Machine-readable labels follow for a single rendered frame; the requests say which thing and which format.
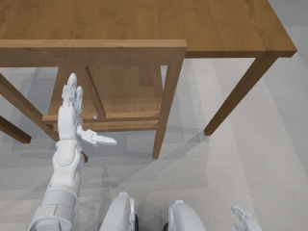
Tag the left robot thigh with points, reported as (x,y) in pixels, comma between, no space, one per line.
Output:
(120,213)

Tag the right robot thigh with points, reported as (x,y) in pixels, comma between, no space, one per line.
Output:
(182,217)

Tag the chair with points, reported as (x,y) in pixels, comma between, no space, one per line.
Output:
(121,81)

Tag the table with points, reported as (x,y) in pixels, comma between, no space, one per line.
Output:
(213,29)

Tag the left robot hand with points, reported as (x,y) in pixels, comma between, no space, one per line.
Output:
(69,117)

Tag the right robot hand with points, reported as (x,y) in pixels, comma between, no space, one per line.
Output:
(250,224)

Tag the left robot forearm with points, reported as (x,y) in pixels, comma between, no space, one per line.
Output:
(56,212)

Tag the robot thigh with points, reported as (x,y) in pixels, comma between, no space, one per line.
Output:
(182,217)
(120,213)

